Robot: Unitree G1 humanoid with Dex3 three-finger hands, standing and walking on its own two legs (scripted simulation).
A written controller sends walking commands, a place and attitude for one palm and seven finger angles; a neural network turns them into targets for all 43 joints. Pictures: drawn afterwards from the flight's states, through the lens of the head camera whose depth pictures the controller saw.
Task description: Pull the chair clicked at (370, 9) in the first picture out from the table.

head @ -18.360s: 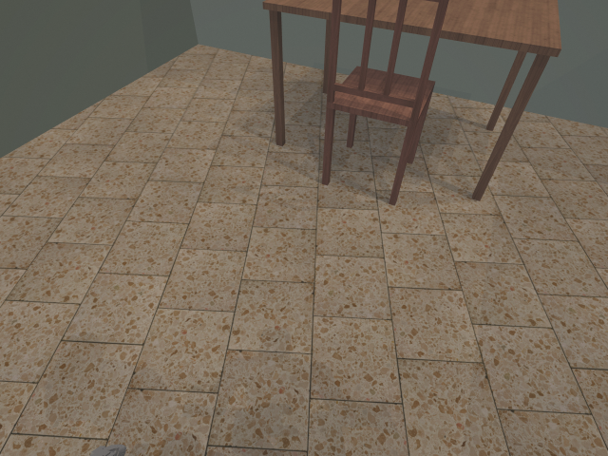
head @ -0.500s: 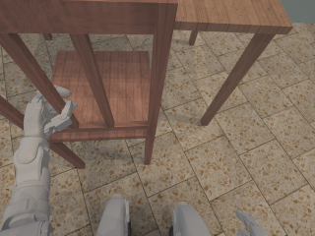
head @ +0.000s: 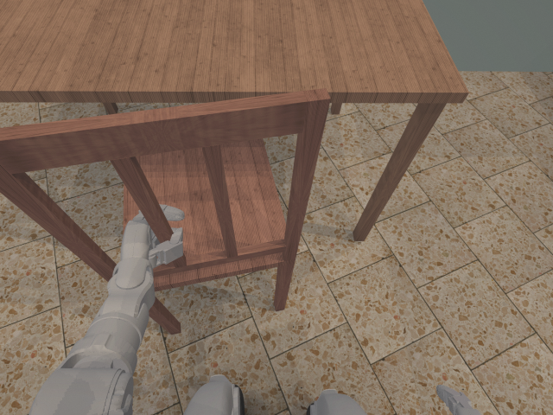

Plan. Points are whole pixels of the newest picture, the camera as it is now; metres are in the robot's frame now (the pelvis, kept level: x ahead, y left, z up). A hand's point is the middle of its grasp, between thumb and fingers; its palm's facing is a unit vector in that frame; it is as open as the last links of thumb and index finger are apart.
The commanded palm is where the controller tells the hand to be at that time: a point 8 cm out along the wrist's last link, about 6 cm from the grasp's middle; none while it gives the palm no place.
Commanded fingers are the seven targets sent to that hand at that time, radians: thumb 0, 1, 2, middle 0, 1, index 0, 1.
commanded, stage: step backward, pulling the chair out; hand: left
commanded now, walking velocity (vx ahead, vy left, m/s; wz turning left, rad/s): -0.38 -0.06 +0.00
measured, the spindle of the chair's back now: (158, 222) +0.40 +0.19 -0.02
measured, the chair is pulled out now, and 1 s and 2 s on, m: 0.08 0.22 0.40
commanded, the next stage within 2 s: none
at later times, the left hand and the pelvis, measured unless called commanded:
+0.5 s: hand (190, 306) +0.28 +0.13 -0.05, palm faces +0.04 -0.98 -0.19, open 5.3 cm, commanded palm +0.28 +0.18 -0.05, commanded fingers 0.00 0.90 0.90 -0.50 -1.45 -0.50 -1.45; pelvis -0.07 +0.00 +0.00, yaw +0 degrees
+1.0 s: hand (185, 326) +0.25 +0.13 -0.05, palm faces +0.03 -0.98 -0.20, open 5.5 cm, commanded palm +0.24 +0.18 -0.05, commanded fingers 0.00 0.90 0.90 -0.50 -1.45 -0.50 -1.45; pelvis -0.11 +0.00 +0.00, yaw -1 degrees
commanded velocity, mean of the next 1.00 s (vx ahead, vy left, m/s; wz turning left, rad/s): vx -0.38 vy -0.01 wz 0.04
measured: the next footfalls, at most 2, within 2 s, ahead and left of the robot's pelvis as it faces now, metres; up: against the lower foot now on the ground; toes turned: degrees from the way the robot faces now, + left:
left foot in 0.96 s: -0.07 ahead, +0.15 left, +0.00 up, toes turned -1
right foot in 1.16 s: -0.05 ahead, -0.13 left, +0.00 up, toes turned -4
